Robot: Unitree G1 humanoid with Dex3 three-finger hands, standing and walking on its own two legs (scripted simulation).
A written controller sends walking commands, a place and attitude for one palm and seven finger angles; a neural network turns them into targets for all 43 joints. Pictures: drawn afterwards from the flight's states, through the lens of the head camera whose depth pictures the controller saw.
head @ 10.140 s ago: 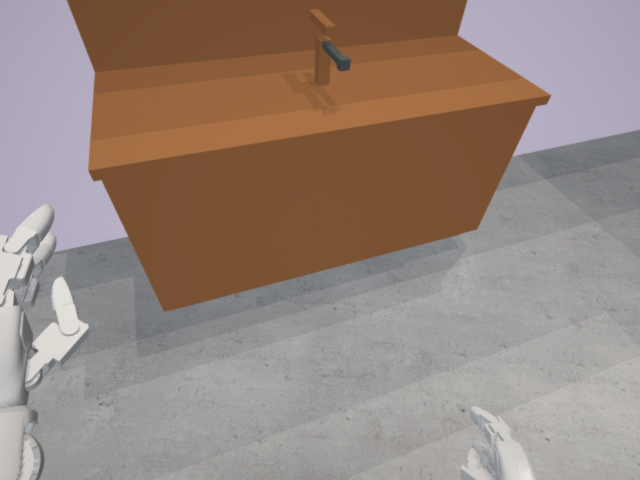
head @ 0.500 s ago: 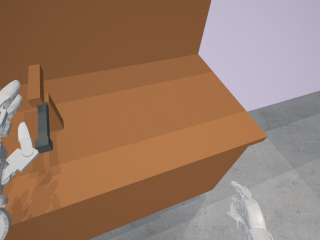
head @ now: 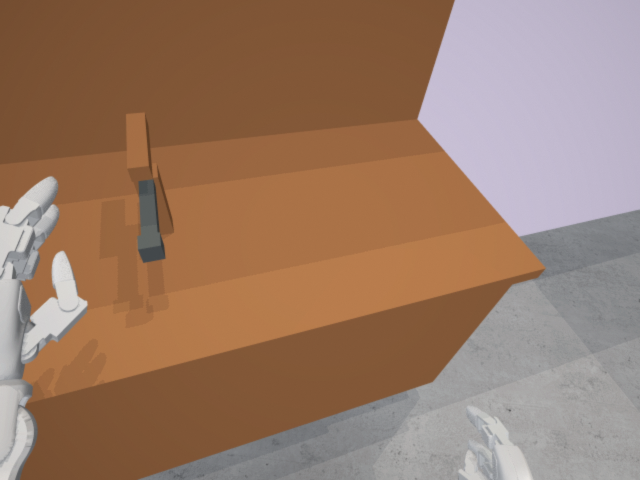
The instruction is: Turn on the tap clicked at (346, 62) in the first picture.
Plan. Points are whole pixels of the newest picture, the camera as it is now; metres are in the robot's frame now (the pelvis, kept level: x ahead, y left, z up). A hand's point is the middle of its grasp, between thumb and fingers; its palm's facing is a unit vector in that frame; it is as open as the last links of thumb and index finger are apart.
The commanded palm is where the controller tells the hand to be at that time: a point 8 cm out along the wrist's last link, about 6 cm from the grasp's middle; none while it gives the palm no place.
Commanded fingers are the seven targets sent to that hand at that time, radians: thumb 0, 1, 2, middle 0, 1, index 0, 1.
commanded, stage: come to a stop and stand still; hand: left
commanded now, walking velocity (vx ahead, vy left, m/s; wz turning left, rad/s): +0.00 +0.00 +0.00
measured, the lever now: (151, 247) +0.37 +0.26 +0.06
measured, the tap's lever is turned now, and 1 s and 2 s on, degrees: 0 0 0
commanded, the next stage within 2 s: look again from close up in 0.62 s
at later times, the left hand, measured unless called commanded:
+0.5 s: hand out of the picture +0.17 +0.29 +0.18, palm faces +0.52 -0.79 -0.32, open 7.4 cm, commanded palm +0.11 +0.31 +0.18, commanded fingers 0.00 0.90 0.90 -0.20 -0.30 -0.20 -0.30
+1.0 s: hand out of the picture +0.17 +0.29 +0.17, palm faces +0.52 -0.78 -0.36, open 7.4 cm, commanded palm +0.11 +0.31 +0.18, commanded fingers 0.00 0.90 0.90 -0.20 -0.30 -0.20 -0.30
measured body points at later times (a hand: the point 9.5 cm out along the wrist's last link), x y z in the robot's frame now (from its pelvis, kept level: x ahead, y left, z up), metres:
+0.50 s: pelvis -0.02 +0.02 +0.00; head -0.02 +0.05 +0.45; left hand +0.14 +0.33 +0.19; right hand +0.18 -0.17 -0.07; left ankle +0.08 +0.09 -0.73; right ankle +0.05 -0.12 -0.74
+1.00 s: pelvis -0.02 +0.02 +0.00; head -0.02 +0.03 +0.45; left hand +0.13 +0.33 +0.19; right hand +0.18 -0.18 -0.07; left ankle +0.08 +0.09 -0.73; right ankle +0.05 -0.12 -0.74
